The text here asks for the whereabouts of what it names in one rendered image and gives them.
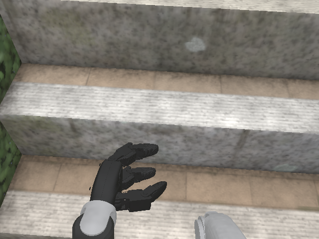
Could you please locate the left robot forearm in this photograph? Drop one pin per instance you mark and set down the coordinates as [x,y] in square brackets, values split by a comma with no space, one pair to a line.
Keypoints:
[97,220]

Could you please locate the right robot thigh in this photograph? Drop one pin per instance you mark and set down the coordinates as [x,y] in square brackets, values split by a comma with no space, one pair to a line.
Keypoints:
[216,226]

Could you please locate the left robot hand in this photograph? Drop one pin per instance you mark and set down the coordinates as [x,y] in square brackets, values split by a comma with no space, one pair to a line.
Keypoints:
[112,179]

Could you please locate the right robot shin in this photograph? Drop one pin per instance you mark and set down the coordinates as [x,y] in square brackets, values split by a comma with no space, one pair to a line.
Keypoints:
[208,212]

